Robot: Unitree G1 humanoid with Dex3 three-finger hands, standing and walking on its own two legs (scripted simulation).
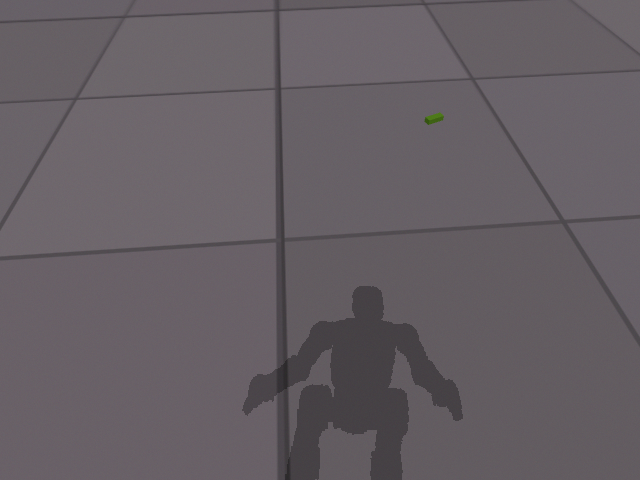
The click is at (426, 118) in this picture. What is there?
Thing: small brick
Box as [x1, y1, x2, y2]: [424, 113, 443, 124]
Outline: 443,115 437,113 425,117 424,121 429,124 441,120
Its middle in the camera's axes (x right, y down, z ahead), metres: +0.62 -0.65 +2.14
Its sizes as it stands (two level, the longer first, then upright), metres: 0.096 0.036 0.027
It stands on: the floor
